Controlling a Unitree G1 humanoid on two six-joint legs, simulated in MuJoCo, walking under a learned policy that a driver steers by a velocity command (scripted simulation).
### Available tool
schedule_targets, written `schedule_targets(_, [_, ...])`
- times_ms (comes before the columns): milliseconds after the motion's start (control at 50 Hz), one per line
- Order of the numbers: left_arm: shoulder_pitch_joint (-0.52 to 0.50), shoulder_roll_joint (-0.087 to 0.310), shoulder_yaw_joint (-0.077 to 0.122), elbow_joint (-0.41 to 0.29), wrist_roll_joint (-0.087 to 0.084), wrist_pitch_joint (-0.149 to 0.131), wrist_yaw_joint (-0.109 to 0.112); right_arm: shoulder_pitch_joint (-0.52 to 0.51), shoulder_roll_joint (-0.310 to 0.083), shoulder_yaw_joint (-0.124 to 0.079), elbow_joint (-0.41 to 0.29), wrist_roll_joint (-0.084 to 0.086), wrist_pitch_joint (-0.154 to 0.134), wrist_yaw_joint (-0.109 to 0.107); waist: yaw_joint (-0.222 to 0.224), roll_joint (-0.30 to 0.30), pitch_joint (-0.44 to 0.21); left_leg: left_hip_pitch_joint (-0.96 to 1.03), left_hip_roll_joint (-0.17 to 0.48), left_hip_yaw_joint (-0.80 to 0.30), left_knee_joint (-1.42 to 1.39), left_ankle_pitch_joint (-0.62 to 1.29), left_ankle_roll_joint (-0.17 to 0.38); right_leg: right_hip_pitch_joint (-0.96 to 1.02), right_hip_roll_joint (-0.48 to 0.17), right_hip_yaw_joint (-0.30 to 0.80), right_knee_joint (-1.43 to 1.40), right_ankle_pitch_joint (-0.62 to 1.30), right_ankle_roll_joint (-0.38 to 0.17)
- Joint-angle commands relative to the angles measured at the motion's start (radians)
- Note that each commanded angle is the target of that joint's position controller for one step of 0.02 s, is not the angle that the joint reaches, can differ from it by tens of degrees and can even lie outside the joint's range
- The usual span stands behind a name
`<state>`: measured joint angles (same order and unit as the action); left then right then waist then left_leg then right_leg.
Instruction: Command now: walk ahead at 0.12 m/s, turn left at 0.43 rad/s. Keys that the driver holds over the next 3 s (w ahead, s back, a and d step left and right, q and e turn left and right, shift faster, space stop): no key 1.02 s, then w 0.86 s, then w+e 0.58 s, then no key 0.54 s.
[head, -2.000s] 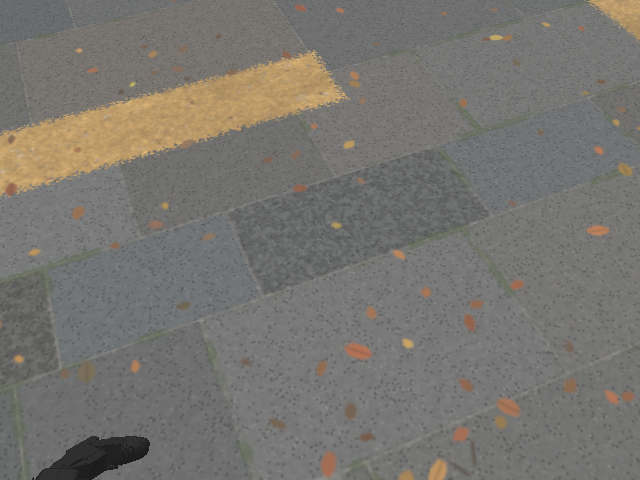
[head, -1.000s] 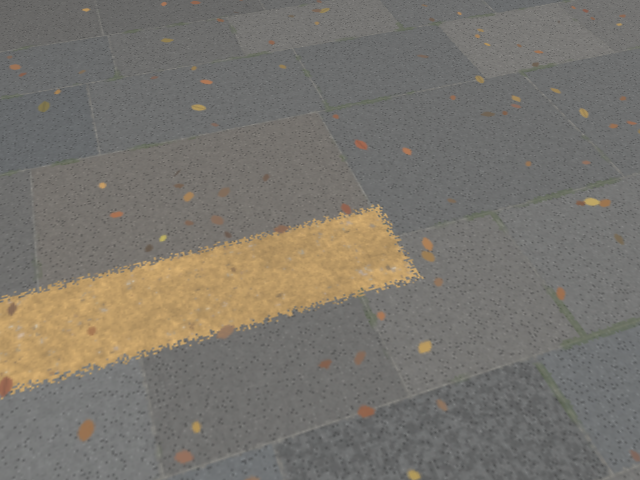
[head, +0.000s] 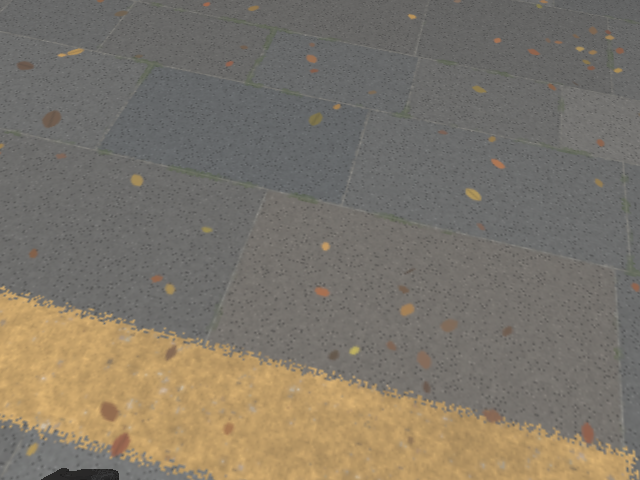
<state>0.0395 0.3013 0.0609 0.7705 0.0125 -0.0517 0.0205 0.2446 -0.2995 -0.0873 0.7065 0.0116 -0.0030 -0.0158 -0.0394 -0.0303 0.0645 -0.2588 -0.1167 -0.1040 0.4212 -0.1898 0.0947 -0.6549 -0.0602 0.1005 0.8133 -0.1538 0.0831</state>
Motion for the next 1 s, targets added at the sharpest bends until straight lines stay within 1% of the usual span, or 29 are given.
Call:
schedule_targets(20, [0.004, 0.07, 0.014, -0.049, -0.007, -0.004, -0.012, -0.007, -0.14, -0.033, -0.065, -0.004, 0.004, -0.016, 0.006, 0.138, -0.179, 0.073, 0.231, -0.145, -0.032, 0.48, 0.105, 0.135, 0.033, -0.036, -0.108, 0.103, 0.005])
schedule_targets(60, [-0.015, 0.08, 0.016, -0.056, -0.005, -0.01, -0.02, 0.002, -0.132, -0.027, -0.058, -0.011, 0.007, -0.013, -0.006, 0.15, -0.162, 0.095, 0.247, -0.18, 0.0, 0.459, 0.108, 0.15, 0.04, -0.035, -0.16, 0.07, -0.006])
schedule_targets(100, [-0.008, 0.099, 0.022, -0.06, -0.001, -0.021, -0.026, -0.006, -0.12, -0.017, -0.056, -0.014, 0.006, -0.012, 0.0, 0.159, -0.15, 0.118, 0.262, -0.225, 0.054, 0.459, 0.105, 0.178, 0.05, -0.041, -0.22, 0.019, -0.035])
schedule_targets(120, [0.017, 0.099, 0.024, -0.056, 0.002, -0.028, -0.029, -0.021, -0.112, -0.011, -0.057, -0.01, 0.005, -0.012, 0.022, 0.161, -0.147, 0.12, 0.254, -0.236, 0.086, 0.438, 0.089, 0.224, 0.052, -0.049, -0.293, 0.05, -0.056])
schedule_targets(140, [0.044, 0.099, 0.023, -0.052, 0.009, -0.037, -0.03, -0.026, -0.101, -0.005, -0.056, -0.008, 0.002, -0.012, 0.049, 0.149, -0.147, 0.099, 0.222, -0.232, 0.122, 0.398, 0.056, 0.317, 0.039, -0.045, -0.406, 0.211, -0.085])
schedule_targets(160, [0.064, 0.145, 0.029, -0.058, 0.028, -0.045, -0.024, -0.004, -0.07, 0.006, -0.065, -0.026, -0.008, -0.012, 0.039, 0.071, -0.197, 0.049, 0.158, -0.19, 0.209, 0.298, 0.008, 0.461, -0.073, 0.056, -0.4, 0.538, -0.131])
schedule_targets(180, [0.07, 0.18, 0.031, -0.059, 0.045, -0.037, -0.017, 0.116, -0.054, 0.01, -0.053, -0.033, -0.017, -0.012, -0.024, -0.094, -0.257, -0.085, 0.063, -0.107, 0.334, -0.042, -0.055, 0.632, -0.23, 0.204, -0.337, 0.87, -0.276])
schedule_targets(200, [0.108, 0.086, 0.011, -0.034, 0.03, -0.022, -0.015, 0.116, -0.076, 0.01, -0.046, -0.033, -0.012, -0.014, 0.007, -0.198, -0.3, -0.135, 0.054, -0.063, 0.409, -0.394, -0.11, 0.654, -0.317, 0.314, -0.356, 0.871, -0.385])
schedule_targets(220, [0.124, 0.05, -0.004, -0.027, 0.011, -0.013, -0.02, 0.059, -0.119, 0.001, -0.057, -0.022, 0.002, -0.014, 0.039, -0.182, -0.279, -0.182, 0.079, -0.049, 0.483, -0.483, -0.136, 0.652, -0.319, 0.352, -0.39, 0.726, -0.395])
schedule_targets(240, [0.129, 0.069, 0.0, -0.019, 0.008, -0.005, -0.022, 0.008, -0.126, -0.005, -0.061, -0.013, 0.018, -0.017, 0.056, -0.143, -0.261, -0.215, 0.086, -0.038, 0.555, -0.487, -0.152, 0.641, -0.289, 0.336, -0.408, 0.593, -0.372])
schedule_targets(260, [0.105, 0.097, 0.006, -0.022, 0.003, 0.002, -0.022, -0.006, -0.128, -0.009, -0.057, -0.009, 0.034, -0.018, 0.051, -0.109, -0.225, -0.225, 0.1, -0.033, 0.593, -0.454, -0.166, 0.593, -0.268, 0.299, -0.425, 0.489, -0.347])
schedule_targets(280, [0.061, 0.108, 0.008, -0.028, 0.0, 0.007, -0.021, 0.001, -0.114, -0.008, -0.047, -0.008, 0.047, -0.016, 0.032, -0.092, -0.197, -0.195, 0.123, -0.028, 0.555, -0.415, -0.171, 0.527, -0.24, 0.252, -0.446, 0.389, -0.316])
schedule_targets(300, [0.018, 0.105, 0.007, -0.03, 0.001, 0.016, -0.022, 0.016, -0.08, 0.001, -0.036, -0.006, 0.053, -0.013, 0.011, -0.1, -0.173, -0.141, 0.134, -0.005, 0.45, -0.385, -0.172, 0.464, -0.193, 0.19, -0.464, 0.303, -0.28])
schedule_targets(320, [-0.007, 0.098, 0.007, -0.029, 0.002, 0.027, -0.024, 0.024, -0.047, 0.012, -0.022, -0.006, 0.052, -0.01, 0.008, -0.122, -0.16, -0.072, 0.128, 0.032, 0.346, -0.326, -0.17, 0.412, -0.15, 0.133, -0.473, 0.264, -0.257])
schedule_targets(340, [-0.003, 0.09, 0.006, -0.023, 0.001, 0.035, -0.024, 0.024, -0.027, 0.017, -0.009, -0.009, 0.049, -0.007, 0.014, -0.138, -0.162, -0.018, 0.119, 0.057, 0.256, -0.235, -0.164, 0.398, -0.125, 0.1, -0.47, 0.233, -0.248])
schedule_targets(380, [0.018, 0.078, 0.001, -0.006, -0.005, 0.042, -0.026, 0.045, -0.025, 0.013, 0.019, -0.015, 0.044, -0.001, 0.005, -0.137, -0.178, 0.099, 0.097, 0.096, 0.06, -0.033, -0.14, 0.381, -0.096, 0.06, -0.452, 0.098, -0.226])
schedule_targets(400, [0.049, 0.063, -0.006, 0.007, -0.007, 0.038, -0.029, 0.03, -0.039, 0.011, 0.016, -0.023, 0.045, 0.0, 0.014, -0.122, -0.176, 0.14, 0.109, 0.078, 0.01, 0.013, -0.119, 0.36, -0.082, 0.056, -0.456, -0.01, -0.189])
schedule_targets(420, [0.066, 0.049, -0.012, 0.016, 0.0, 0.031, -0.035, 0.005, -0.082, 0.006, -0.003, -0.036, 0.046, -0.002, 0.032, -0.058, -0.165, 0.165, 0.182, -0.001, 0.001, 0.058, -0.086, 0.318, -0.062, 0.037, -0.436, -0.122, -0.137])
schedule_targets(440, [0.094, 0.047, -0.012, 0.021, 0.009, 0.025, -0.039, -0.024, -0.125, -0.002, -0.004, -0.035, 0.047, -0.004, 0.081, 0.059, -0.13, 0.064, 0.215, -0.042, 0.009, -0.056, -0.041, 0.334, 0.005, -0.031, -0.422, -0.194, -0.093])
schedule_targets(460, [0.057, 0.043, -0.014, 0.025, 0.015, 0.022, -0.038, -0.037, -0.081, 0.007, 0.001, -0.038, 0.04, 0.001, 0.067, 0.094, -0.105, -0.042, 0.201, -0.04, -0.021, -0.209, -0.03, 0.415, 0.021, -0.063, -0.393, -0.142, -0.064])
schedule_targets(480, [0.036, 0.046, -0.013, 0.028, 0.012, 0.022, -0.035, -0.048, -0.055, 0.016, 0.002, -0.043, 0.029, 0.003, 0.061, 0.09, -0.08, -0.079, 0.192, -0.035, -0.04, -0.243, -0.041, 0.443, 0.022, -0.064, -0.368, -0.09, -0.06])
schedule_targets(500, [0.038, 0.044, -0.012, 0.038, 0.007, 0.023, -0.029, -0.05, -0.057, 0.016, 0.008, -0.044, 0.019, 0.002, 0.063, 0.094, -0.069, -0.087, 0.186, -0.029, -0.042, -0.205, -0.058, 0.453, 0.018, -0.063, -0.353, -0.049, -0.067])
schedule_targets(520, [0.049, 0.048, -0.011, 0.048, 0.005, 0.024, -0.023, -0.047, -0.063, 0.015, 0.013, -0.04, 0.008, 0.0, 0.065, 0.103, -0.062, -0.078, 0.182, -0.024, -0.035, -0.144, -0.068, 0.452, 0.016, -0.06, -0.344, -0.008, -0.074])
schedule_targets(540, [0.056, 0.048, -0.01, 0.055, 0.004, 0.025, -0.019, -0.033, -0.061, 0.017, 0.021, -0.036, -0.001, -0.002, 0.064, 0.1, -0.063, -0.064, 0.18, -0.019, -0.024, -0.086, -0.073, 0.452, 0.013, -0.055, -0.342, 0.025, -0.079])
schedule_targets(580, [0.067, 0.047, -0.009, 0.077, 0.0, 0.026, -0.015, -0.001, -0.058, 0.018, 0.037, -0.029, -0.008, -0.006, 0.058, 0.083, -0.075, -0.034, 0.175, -0.011, -0.006, -0.019, -0.074, 0.456, 0.013, -0.057, -0.337, 0.063, -0.079])
schedule_targets(620, [0.071, 0.044, -0.008, 0.099, -0.002, 0.028, -0.013, 0.011, -0.053, 0.021, 0.047, -0.027, -0.01, -0.008, 0.055, 0.074, -0.074, -0.021, 0.172, -0.008, -0.001, 0.016, -0.071, 0.463, 0.014, -0.059, -0.333, 0.085, -0.073])
schedule_targets(720, [0.076, 0.052, -0.004, 0.15, -0.006, 0.039, -0.006, 0.029, -0.045, 0.024, 0.072, -0.023, -0.012, -0.008, 0.052, 0.049, -0.073, 0.003, 0.166, 0.002, 0.005, 0.094, -0.067, 0.482, 0.013, -0.057, -0.331, 0.133, -0.063])
schedule_targets(820, [0.079, 0.058, -0.001, 0.198, -0.009, 0.047, 0.003, 0.036, -0.039, 0.026, 0.104, -0.021, -0.014, -0.007, 0.053, 0.042, -0.077, 0.025, 0.16, 0.013, 0.006, 0.155, -0.066, 0.496, 0.012, -0.057, -0.33, 0.156, -0.059])
schedule_targets(1000, [0.084, 0.06, 0.0, 0.265, -0.011, 0.056, 0.015, 0.044, -0.034, 0.032, 0.167, -0.02, -0.013, -0.009, 0.054, 0.046, -0.063, 0.034, 0.151, 0.027, -0.013, 0.156, -0.067, 0.502, 0.014, -0.061, -0.341, 0.144, -0.056])
